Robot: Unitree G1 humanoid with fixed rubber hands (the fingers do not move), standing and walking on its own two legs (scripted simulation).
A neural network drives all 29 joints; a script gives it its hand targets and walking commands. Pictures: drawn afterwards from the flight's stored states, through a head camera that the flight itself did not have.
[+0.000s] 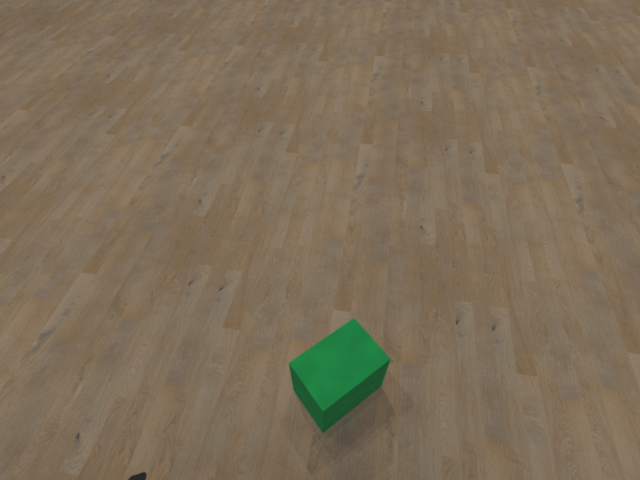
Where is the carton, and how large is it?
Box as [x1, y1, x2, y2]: [289, 318, 389, 431]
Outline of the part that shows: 354,318 289,363 293,389 322,431 324,431 380,386 389,361 389,358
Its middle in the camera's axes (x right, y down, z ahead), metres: +0.05 +0.39 +1.14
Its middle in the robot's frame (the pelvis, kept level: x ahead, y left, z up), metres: +0.48 -0.06 -0.66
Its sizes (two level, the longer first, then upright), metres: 0.231 0.157 0.217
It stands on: the floor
